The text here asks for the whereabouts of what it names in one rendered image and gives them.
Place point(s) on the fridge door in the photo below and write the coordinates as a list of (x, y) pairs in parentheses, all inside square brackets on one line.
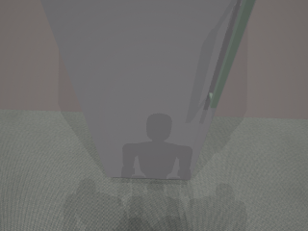
[(142, 71)]

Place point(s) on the handle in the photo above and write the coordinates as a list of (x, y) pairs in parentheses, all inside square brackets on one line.
[(231, 51)]

